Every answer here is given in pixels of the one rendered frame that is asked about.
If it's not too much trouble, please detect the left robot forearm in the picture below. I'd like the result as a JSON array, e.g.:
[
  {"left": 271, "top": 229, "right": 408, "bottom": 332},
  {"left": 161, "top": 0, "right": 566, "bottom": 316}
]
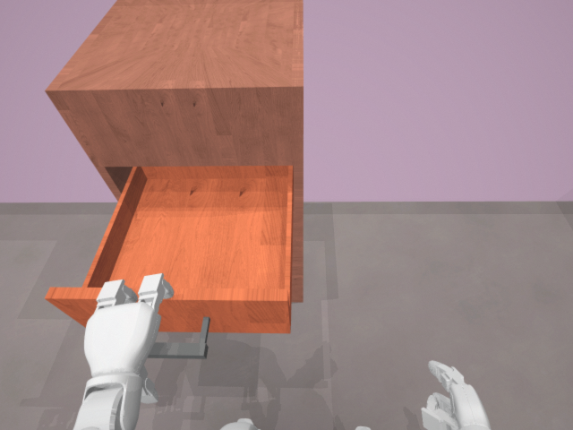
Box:
[{"left": 73, "top": 372, "right": 143, "bottom": 430}]

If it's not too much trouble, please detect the left robot hand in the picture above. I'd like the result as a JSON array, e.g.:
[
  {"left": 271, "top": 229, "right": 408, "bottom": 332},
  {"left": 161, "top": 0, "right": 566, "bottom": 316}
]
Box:
[{"left": 84, "top": 273, "right": 174, "bottom": 404}]

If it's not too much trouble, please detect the cabinet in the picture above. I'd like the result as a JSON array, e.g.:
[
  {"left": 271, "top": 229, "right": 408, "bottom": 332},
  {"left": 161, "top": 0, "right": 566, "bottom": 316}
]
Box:
[{"left": 45, "top": 0, "right": 304, "bottom": 303}]

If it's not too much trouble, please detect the handle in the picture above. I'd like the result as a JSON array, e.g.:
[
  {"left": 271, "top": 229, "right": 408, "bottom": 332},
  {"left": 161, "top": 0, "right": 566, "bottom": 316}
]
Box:
[{"left": 147, "top": 317, "right": 210, "bottom": 359}]

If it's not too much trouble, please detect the drawer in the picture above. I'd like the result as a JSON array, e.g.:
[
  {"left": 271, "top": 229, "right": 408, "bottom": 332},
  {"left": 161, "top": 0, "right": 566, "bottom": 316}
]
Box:
[{"left": 45, "top": 166, "right": 294, "bottom": 333}]

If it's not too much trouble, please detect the right robot hand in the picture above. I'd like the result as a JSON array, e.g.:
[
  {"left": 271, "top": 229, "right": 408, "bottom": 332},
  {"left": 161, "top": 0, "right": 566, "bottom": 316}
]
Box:
[{"left": 422, "top": 360, "right": 491, "bottom": 430}]

